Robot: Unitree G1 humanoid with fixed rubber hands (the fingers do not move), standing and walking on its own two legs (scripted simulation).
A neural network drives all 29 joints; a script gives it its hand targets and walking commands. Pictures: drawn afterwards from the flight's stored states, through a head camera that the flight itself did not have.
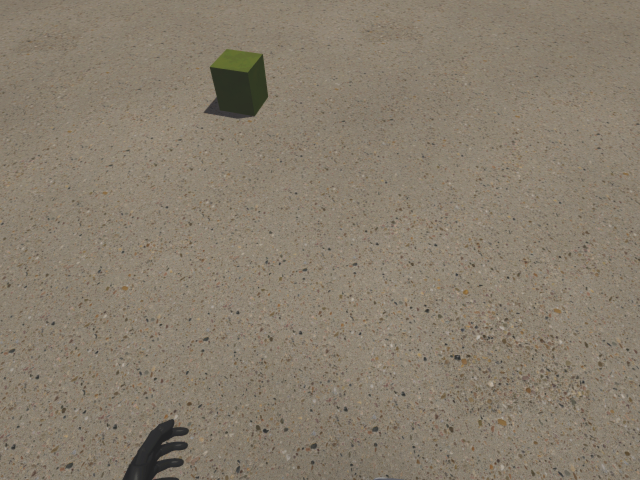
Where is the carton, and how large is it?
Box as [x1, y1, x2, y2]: [210, 49, 267, 115]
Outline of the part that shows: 226,49 210,66 219,107 221,110 254,115 267,97 262,54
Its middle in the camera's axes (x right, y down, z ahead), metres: -0.43 -0.83 +2.10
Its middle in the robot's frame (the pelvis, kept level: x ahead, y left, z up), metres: +2.08 +0.33 -0.64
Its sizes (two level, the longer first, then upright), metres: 0.210 0.200 0.250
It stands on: the floor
